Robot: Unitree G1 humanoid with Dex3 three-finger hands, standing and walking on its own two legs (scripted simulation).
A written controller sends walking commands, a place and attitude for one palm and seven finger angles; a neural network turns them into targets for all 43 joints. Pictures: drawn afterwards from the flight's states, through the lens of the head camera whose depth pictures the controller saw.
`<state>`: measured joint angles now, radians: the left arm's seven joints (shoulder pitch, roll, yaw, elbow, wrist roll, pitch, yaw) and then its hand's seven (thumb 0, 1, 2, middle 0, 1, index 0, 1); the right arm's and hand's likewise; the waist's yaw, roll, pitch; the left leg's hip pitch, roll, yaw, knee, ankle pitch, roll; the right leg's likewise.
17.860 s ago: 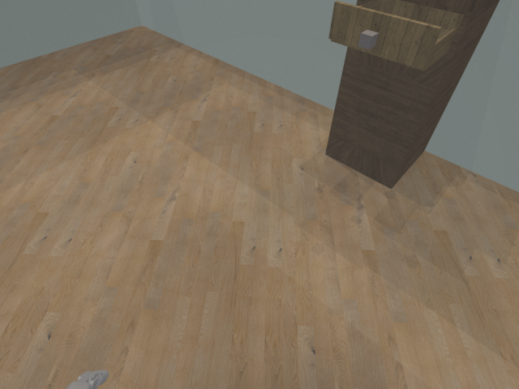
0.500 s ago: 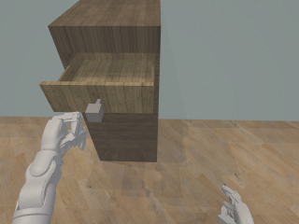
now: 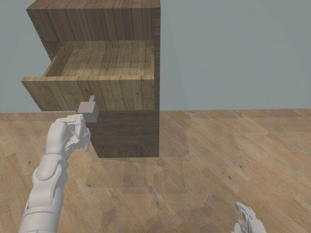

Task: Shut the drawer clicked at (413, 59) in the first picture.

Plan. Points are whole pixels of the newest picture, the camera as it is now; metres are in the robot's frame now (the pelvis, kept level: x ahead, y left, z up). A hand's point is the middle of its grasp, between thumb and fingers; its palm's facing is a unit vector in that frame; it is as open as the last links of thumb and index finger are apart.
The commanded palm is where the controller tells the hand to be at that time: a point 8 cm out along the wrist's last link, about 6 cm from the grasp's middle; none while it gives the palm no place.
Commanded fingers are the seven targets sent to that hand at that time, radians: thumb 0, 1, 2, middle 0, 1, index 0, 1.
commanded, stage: bring the fist close to the handle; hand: left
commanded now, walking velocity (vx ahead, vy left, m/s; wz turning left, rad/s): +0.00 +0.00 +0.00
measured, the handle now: (90, 106) +0.45 +0.23 +0.06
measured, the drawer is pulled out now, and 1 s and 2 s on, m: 0.23 0.22 0.11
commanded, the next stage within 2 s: push the drawer shut in 0.68 s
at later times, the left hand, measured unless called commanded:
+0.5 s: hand (94, 133) +0.35 +0.19 +0.06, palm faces +0.05 -1.00 -0.01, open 3.3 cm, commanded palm +0.32 +0.24 +0.07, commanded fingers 0.00 0.90 0.90 -1.40 -1.60 -1.40 -1.60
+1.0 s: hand (93, 130) +0.36 +0.20 +0.06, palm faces +0.06 -1.00 -0.01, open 3.3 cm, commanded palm +0.35 +0.24 +0.07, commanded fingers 0.00 0.90 0.90 -1.40 -1.60 -1.40 -1.60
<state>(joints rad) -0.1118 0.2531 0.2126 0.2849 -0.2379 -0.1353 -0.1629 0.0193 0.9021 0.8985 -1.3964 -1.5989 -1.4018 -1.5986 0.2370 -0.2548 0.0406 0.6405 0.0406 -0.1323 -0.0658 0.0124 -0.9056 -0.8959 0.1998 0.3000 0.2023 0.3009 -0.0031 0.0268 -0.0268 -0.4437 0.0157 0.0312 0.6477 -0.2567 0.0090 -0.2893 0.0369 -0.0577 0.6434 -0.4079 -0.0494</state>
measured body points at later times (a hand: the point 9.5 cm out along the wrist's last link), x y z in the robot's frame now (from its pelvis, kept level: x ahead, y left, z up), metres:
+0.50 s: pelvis -0.02 +0.01 -0.02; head +0.02 +0.01 +0.43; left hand +0.34 +0.24 +0.07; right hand +0.09 -0.24 -0.12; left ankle +0.05 +0.12 -0.72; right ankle -0.05 -0.08 -0.72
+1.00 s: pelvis -0.02 +0.01 -0.02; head +0.02 +0.02 +0.43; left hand +0.35 +0.25 +0.06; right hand +0.11 -0.24 -0.12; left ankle +0.05 +0.12 -0.72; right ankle -0.05 -0.08 -0.72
